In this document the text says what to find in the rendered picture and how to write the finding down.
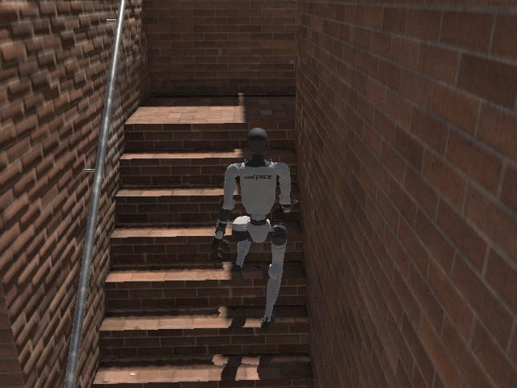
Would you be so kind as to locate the stairs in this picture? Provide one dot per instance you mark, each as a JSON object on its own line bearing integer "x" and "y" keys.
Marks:
{"x": 175, "y": 317}

